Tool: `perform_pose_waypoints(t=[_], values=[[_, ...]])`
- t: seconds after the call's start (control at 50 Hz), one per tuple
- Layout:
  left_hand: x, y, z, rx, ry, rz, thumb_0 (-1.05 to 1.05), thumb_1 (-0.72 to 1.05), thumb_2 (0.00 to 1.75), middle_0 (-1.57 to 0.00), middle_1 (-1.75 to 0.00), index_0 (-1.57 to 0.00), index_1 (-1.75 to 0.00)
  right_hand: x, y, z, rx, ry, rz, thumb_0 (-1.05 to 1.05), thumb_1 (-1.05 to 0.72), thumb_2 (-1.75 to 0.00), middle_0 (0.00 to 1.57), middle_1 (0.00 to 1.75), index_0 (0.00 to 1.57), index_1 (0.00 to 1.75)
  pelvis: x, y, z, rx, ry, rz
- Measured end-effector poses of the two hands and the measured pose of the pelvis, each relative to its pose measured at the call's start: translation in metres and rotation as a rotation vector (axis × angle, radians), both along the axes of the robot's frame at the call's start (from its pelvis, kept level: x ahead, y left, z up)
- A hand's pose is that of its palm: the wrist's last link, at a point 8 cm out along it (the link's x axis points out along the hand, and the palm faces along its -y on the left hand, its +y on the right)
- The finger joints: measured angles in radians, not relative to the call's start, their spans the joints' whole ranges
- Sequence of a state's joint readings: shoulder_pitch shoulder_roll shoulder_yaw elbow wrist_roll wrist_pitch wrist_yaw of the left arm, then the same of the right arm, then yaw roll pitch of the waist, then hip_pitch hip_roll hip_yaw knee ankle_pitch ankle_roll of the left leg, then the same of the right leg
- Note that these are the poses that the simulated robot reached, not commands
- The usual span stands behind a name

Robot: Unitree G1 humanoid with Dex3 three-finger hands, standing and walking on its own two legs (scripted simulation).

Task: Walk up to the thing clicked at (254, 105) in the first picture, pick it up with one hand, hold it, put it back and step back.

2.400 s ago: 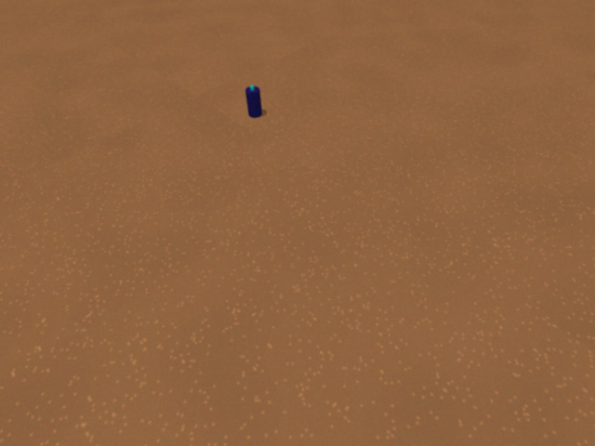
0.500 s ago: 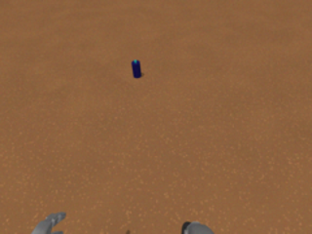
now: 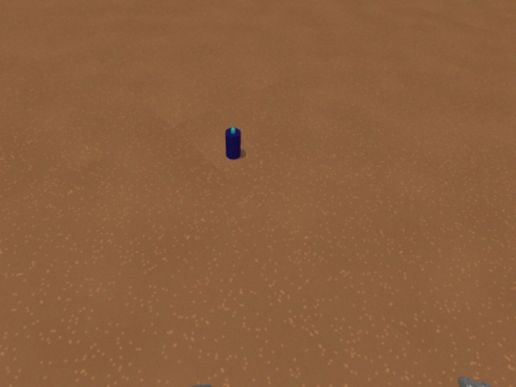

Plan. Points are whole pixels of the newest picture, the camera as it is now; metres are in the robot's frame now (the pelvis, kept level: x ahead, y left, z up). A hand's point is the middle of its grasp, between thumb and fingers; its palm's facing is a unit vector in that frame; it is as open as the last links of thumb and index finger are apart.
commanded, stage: walk up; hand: left
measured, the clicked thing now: (233, 141) +1.43 +0.15 -0.66
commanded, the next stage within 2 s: none
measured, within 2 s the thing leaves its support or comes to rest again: neither
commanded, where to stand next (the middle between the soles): +1.06 -0.07 m, yaw +0 degrees
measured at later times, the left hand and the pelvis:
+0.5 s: hand (167, 250) +0.39 +0.21 -0.09, palm faces -0.03 -0.92 -0.38, open 7.4 cm; pelvis +0.26 -0.05 +0.01, yaw -1 degrees
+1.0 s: hand (161, 214) +0.51 +0.26 -0.14, palm faces -0.02 -0.94 -0.33, open 7.4 cm; pelvis +0.49 -0.02 +0.01, yaw +0 degrees
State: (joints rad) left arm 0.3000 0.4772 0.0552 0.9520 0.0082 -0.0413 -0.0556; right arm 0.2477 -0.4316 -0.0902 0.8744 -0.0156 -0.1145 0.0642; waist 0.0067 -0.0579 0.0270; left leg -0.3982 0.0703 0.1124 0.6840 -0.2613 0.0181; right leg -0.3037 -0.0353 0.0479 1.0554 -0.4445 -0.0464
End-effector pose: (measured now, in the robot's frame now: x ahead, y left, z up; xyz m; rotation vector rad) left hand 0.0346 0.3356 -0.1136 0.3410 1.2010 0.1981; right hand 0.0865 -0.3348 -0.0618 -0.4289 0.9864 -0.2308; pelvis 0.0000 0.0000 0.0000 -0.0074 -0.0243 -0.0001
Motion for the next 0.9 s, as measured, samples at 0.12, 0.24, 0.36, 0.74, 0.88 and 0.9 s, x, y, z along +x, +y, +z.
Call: perform_pose_waypoints(t=[0.12,0.24,0.36,0.74,0.88,0.9], values=[[0.094,-0.011,0.015,-0.041,-0.04,-0.061,0.01,0.91,0.9,-0.2,-0.3,-0.2,-0.3,0.017,0.013,0.005,0.035,0.096,-0.056,0.0,-0.9,-0.89,0.21,0.3,0.21,0.3,0.062,0.0,0.018,0.02,-0.001,-0.019],[0.192,-0.033,0.029,-0.046,-0.073,-0.125,0.01,0.91,0.9,-0.2,-0.3,-0.2,-0.3,0.042,0.006,-0.011,0.081,0.187,-0.103,0.0,-0.9,-0.89,0.21,0.3,0.21,0.3,0.124,-0.01,0.02,0.033,0.0,-0.024],[0.296,-0.063,0.032,-0.001,-0.166,-0.148,0.01,0.9,0.9,-0.2,-0.3,-0.2,-0.3,0.096,-0.024,-0.05,0.106,0.236,-0.137,0.0,-0.9,-0.89,0.21,0.3,0.21,0.3,0.199,-0.037,-0.002,0.031,-0.005,-0.021],[0.356,-0.055,0.042,0.025,-0.056,0.028,0.01,0.9,0.9,-0.2,-0.3,-0.21,-0.3,0.372,-0.027,-0.019,0.103,0.125,0.054,0.0,-0.9,-0.89,0.2,0.3,0.2,0.3,0.369,-0.046,0.019,-0.011,-0.01,0.015],[0.396,-0.031,0.006,0.002,0.054,0.076,0.01,0.9,0.9,-0.2,-0.3,-0.21,-0.3,0.472,0.0,-0.015,0.053,0.034,0.092,0.0,-0.9,-0.89,0.2,0.3,0.2,0.3,0.441,-0.021,0.001,0.005,-0.012,0.025],[0.407,-0.031,0.005,-0.003,0.063,0.067,0.01,0.9,0.9,-0.2,-0.3,-0.2,-0.3,0.48,0.004,-0.012,0.057,0.015,0.081,0.0,-0.9,-0.89,0.2,0.3,0.2,0.3,0.449,-0.02,0.003,0.003,-0.013,0.024]])
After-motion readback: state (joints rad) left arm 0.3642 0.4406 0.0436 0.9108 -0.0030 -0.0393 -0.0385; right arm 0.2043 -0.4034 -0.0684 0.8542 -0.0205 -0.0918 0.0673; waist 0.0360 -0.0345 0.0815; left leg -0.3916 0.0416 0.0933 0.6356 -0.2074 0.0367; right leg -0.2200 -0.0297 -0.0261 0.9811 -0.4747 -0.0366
